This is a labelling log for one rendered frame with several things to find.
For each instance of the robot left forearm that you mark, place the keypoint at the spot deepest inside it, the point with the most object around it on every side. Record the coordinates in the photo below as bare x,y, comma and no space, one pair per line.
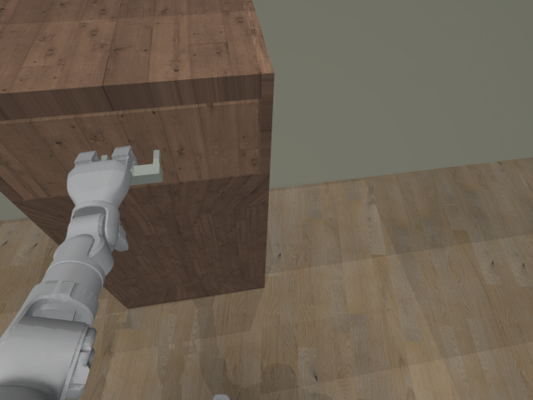
74,279

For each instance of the robot left hand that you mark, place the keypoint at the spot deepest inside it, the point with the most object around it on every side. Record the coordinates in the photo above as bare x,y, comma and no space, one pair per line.
106,181

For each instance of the robot left upper arm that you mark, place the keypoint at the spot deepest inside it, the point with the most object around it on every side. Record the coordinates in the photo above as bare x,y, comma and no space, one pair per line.
46,359

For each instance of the cabinet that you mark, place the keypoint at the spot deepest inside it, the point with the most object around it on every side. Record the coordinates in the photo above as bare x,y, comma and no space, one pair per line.
186,240

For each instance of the handle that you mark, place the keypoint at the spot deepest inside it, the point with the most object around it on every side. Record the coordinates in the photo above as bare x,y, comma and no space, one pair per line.
144,174

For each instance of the drawer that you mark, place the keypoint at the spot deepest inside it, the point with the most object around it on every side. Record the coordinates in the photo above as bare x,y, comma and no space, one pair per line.
198,141

